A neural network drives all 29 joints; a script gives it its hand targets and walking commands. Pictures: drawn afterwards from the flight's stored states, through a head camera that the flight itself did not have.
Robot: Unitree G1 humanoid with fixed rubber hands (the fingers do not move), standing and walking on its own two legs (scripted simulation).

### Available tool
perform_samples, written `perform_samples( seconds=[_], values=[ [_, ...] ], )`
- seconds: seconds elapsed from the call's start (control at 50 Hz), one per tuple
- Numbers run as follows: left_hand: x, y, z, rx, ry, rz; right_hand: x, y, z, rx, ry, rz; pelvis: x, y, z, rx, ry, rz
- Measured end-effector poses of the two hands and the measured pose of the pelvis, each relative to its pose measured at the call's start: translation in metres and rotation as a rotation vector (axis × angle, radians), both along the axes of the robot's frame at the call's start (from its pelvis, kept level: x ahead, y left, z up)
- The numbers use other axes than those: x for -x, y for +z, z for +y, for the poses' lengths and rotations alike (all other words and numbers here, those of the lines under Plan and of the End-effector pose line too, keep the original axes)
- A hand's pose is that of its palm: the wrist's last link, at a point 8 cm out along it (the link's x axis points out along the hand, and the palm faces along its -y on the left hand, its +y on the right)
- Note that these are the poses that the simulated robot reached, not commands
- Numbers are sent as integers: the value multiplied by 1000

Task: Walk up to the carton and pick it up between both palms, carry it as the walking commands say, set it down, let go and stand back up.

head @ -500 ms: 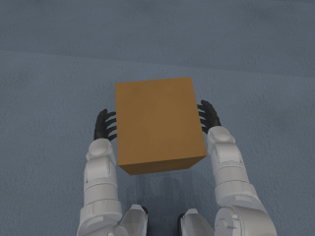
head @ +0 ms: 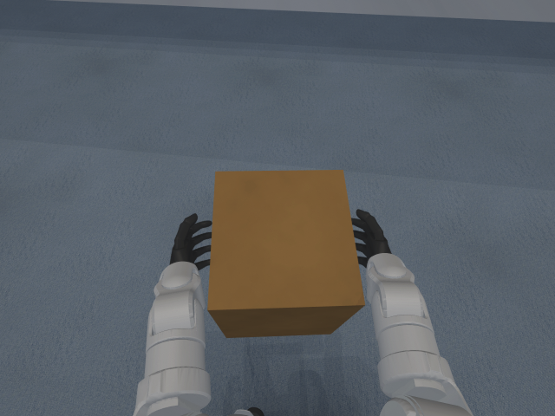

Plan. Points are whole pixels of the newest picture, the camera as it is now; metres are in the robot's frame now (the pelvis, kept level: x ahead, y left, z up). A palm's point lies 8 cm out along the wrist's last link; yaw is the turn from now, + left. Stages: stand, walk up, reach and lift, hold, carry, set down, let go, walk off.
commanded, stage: reach and lift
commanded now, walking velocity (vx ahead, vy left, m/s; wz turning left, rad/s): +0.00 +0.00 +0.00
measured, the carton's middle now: (279, 261) +0.38 +0.04 -0.08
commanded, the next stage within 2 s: none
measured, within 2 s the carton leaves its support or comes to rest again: neither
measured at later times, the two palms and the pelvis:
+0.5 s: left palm (169, 258) +0.31 +0.17 +0.07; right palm (390, 250) +0.34 -0.11 +0.06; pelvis +0.01 +0.00 +0.02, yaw +0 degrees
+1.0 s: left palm (181, 251) +0.31 +0.16 +0.08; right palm (411, 254) +0.32 -0.13 +0.07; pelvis +0.02 +0.00 +0.02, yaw +1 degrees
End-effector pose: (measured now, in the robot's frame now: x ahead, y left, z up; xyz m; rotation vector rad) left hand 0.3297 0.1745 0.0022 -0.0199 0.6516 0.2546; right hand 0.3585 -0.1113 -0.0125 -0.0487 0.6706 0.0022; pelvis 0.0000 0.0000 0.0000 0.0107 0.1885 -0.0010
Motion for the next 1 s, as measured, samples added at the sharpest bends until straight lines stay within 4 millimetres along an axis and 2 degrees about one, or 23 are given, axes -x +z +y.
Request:
perform_samples(
  seconds=[0.32, 0.64, 0.76, 1.0],
  values=[
    [11, 45, 1, -4, -12, -23, 13, 46, 1, 18, 1, -21, -11, 15, -1, 3, 4, -163],
    [22, 78, -3, -7, -21, -37, 26, 82, -3, 20, -9, -35, -16, 19, -2, 1, 8, -301],
    [23, 82, -7, -1, -29, -30, 29, 88, -7, 17, -25, -27, -16, 19, -3, 2, 12, -328],
    [15, 80, -19, -6, -82, -17, 35, 86, -21, 12, -78, -14, -16, 19, -1, 6, 11, -330]
  ],
)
